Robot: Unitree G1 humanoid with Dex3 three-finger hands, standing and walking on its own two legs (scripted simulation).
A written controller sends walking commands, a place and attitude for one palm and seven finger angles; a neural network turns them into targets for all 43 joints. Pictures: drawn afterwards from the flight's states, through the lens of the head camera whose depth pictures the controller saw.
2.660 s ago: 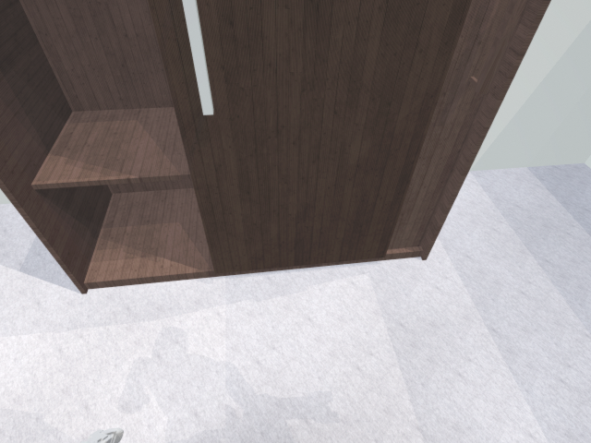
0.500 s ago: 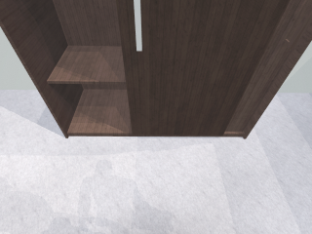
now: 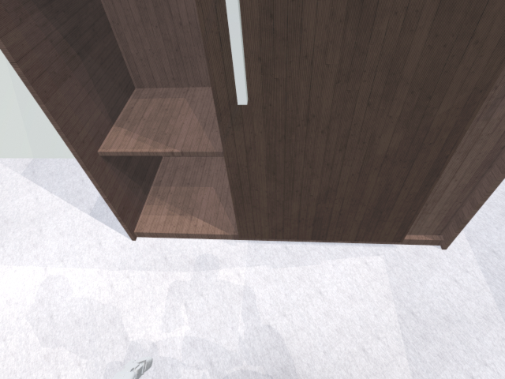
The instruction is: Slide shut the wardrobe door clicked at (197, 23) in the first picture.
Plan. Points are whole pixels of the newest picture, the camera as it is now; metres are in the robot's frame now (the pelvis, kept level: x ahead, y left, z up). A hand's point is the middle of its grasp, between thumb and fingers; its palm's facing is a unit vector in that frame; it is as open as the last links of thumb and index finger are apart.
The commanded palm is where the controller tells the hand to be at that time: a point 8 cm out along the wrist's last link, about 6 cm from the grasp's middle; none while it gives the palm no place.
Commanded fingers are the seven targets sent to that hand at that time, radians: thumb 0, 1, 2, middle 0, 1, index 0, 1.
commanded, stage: take the last steps up to it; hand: right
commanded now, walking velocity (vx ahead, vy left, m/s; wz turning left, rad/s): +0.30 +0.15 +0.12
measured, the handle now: (237, 29) +0.76 +0.04 +0.21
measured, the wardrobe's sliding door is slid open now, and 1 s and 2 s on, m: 0.50 0.50 0.50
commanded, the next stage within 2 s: come to a stop and stand still in 0.52 s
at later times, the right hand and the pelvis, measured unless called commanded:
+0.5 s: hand (299, 284) +0.34 -0.08 -0.16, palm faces -0.14 +0.97 -0.18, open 7.4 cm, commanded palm none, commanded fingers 0.00 -0.90 -0.90 0.20 0.30 0.20 0.30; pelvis +0.19 +0.09 +0.00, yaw +3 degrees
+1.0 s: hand (289, 303) +0.30 -0.05 -0.17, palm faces +0.07 +0.98 -0.21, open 7.4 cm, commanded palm none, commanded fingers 0.00 -0.90 -0.90 0.20 0.30 0.20 0.30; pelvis +0.28 +0.13 +0.01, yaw +1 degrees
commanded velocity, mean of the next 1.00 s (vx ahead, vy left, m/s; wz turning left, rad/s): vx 0.04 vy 0.04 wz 0.00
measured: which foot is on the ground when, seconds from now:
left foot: up 0.00-0.44, down 0.46-0.86, up 0.88-1.00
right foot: down 0.00-0.46, up 0.48-0.78, down 0.80-1.00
